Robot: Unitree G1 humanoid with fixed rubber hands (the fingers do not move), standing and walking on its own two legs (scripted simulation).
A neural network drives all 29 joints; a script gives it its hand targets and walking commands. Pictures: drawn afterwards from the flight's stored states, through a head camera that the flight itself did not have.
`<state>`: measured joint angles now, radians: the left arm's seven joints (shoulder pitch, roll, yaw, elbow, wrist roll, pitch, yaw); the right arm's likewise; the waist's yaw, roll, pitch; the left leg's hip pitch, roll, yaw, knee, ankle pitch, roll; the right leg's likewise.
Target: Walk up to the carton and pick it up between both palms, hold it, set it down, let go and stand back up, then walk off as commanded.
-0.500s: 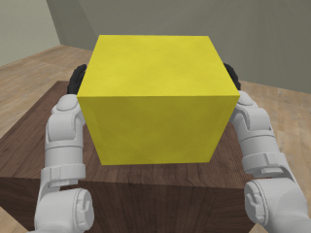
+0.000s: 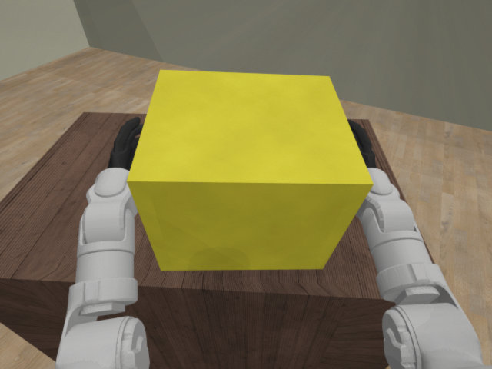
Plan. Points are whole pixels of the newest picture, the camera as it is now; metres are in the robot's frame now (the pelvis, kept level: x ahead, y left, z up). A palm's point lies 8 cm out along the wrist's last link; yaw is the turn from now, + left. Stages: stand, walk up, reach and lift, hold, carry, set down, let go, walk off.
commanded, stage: set down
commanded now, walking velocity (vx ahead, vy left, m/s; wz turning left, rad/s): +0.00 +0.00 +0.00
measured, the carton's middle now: (244, 173) +0.40 +0.00 +0.14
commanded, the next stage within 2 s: none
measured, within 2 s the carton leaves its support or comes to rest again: neither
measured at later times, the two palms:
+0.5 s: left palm (137, 175) +0.39 +0.18 +0.16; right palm (360, 174) +0.39 -0.19 +0.14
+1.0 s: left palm (143, 190) +0.40 +0.18 +0.12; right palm (354, 184) +0.40 -0.19 +0.11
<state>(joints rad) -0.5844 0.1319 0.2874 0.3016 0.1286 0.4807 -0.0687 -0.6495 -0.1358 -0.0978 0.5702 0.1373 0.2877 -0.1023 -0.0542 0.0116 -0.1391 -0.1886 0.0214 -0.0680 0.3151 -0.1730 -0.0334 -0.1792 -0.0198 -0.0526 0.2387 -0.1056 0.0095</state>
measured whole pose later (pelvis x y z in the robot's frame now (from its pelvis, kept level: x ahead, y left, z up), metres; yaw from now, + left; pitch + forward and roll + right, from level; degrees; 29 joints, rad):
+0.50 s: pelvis +0.00 +0.00 +0.00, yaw +0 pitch +3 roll -1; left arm -0.59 0.11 0.29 0.41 0.13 0.36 -0.05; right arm -0.65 -0.13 -0.16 0.64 0.07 0.19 -0.05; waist -0.05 0.01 -0.10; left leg -0.19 0.02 -0.07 0.31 -0.18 -0.03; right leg -0.18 -0.02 -0.05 0.24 -0.11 0.01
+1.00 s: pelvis +0.01 +0.00 +0.00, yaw +0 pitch +3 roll -1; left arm -0.59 0.08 0.29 0.54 0.13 0.23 -0.02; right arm -0.65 -0.13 -0.21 0.75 0.00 0.07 0.00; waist -0.03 0.01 -0.06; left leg -0.19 0.02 -0.07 0.31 -0.18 -0.03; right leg -0.18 -0.02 -0.05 0.24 -0.12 0.01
